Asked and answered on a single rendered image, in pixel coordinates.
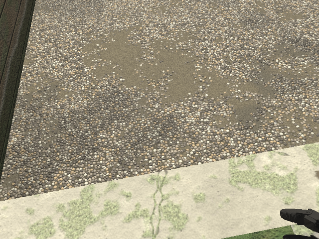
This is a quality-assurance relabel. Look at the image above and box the robot right hand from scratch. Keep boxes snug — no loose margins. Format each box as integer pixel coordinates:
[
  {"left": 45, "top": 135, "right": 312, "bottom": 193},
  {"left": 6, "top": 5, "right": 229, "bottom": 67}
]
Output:
[{"left": 280, "top": 208, "right": 319, "bottom": 239}]

